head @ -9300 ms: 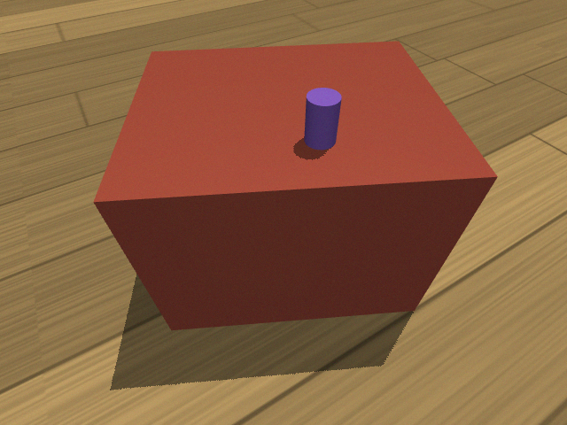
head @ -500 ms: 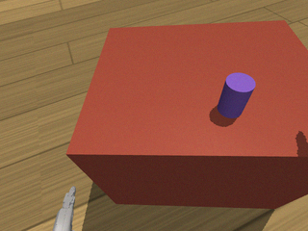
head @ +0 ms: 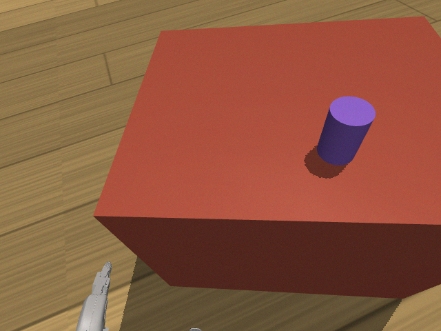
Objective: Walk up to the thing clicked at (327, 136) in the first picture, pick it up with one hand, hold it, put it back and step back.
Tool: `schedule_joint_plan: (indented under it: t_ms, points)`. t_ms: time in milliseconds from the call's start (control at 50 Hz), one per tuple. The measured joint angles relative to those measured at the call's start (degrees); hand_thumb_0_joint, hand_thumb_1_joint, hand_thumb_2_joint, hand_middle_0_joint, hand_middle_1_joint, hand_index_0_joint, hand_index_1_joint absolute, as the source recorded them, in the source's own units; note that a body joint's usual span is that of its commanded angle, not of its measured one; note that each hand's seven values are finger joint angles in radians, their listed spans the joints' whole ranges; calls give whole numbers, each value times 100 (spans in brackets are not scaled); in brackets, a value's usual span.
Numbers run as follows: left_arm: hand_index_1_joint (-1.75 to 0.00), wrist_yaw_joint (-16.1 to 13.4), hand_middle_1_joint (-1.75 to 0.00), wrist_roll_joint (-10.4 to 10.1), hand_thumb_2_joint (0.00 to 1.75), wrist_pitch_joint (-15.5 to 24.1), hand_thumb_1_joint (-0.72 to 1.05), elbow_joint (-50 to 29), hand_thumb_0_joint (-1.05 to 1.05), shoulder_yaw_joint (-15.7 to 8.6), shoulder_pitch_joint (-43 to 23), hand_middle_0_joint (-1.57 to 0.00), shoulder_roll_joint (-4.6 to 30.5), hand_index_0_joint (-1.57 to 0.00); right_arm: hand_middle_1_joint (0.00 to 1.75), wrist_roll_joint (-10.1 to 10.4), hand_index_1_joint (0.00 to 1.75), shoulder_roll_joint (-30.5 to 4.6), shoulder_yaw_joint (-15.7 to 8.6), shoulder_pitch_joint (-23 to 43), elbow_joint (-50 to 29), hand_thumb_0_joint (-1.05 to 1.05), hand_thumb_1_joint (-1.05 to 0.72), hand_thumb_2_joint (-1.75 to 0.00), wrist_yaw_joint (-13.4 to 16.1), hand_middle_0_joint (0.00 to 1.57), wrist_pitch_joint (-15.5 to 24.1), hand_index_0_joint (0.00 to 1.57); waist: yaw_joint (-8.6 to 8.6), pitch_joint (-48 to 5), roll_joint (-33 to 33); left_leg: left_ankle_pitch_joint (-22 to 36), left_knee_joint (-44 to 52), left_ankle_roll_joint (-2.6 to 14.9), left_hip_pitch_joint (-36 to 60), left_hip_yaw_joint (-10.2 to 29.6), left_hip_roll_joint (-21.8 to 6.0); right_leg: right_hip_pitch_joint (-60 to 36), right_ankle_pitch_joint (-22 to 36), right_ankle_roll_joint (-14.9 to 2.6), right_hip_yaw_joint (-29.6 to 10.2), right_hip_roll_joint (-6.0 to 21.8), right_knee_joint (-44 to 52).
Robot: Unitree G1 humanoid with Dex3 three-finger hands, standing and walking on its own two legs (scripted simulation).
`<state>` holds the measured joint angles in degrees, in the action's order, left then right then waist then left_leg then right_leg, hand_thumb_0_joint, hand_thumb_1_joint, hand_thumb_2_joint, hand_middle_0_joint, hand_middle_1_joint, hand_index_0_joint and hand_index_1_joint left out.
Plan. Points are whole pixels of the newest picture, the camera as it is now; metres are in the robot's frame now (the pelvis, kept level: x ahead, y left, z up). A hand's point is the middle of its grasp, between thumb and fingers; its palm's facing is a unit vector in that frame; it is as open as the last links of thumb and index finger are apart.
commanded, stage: go down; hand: right
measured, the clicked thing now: (343, 132) +0.52 -0.20 +0.02
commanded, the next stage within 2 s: approach in 1.00 s
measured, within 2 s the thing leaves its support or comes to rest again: neither
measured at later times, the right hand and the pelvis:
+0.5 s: hand out of the picture +0.41 -0.39 +0.14, palm faces +0.21 +0.98 +0.02, open 17.6 cm; pelvis +0.00 +0.00 -0.01, yaw +0 degrees
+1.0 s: hand out of the picture +0.41 -0.40 +0.14, palm faces +0.22 +0.98 +0.02, open 17.6 cm; pelvis +0.00 +0.00 -0.01, yaw +0 degrees
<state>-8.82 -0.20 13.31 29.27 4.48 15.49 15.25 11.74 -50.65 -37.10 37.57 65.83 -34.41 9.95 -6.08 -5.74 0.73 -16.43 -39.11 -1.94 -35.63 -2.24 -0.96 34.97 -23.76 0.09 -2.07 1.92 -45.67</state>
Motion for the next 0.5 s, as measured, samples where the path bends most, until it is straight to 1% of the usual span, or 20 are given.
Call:
schedule_joint_plan:
  t_ms: [160,360,500]
  points:
    - [-6,34,-5,27,7,-15,-56,-129,-1,18,17,-6,-1,-6,5,-81,5,-174,-7,208,163,-2,56,-5,-17,4,-29,4,-39,-15,1,-43,-119,-3,-159,-5,11,174,-63,-5,-11,11,-154]
    - [-6,55,-5,60,6,-33,-55,-327,-1,44,95,-6,38,-6,6,-181,5,-435,-122,433,387,-2,57,-5,-34,4,-27,5,-101,-18,-2,-101,-262,4,-378,-27,30,406,-131,4,-39,29,-319]
    - [-6,51,-5,80,6,-43,-55,-394,-1,46,125,-6,73,-5,5,-197,5,-488,-121,514,437,-2,56,-5,-72,4,-50,4,-124,-84,-24,-157,-348,14,-473,-48,35,504,-179,18,-63,36,-401]
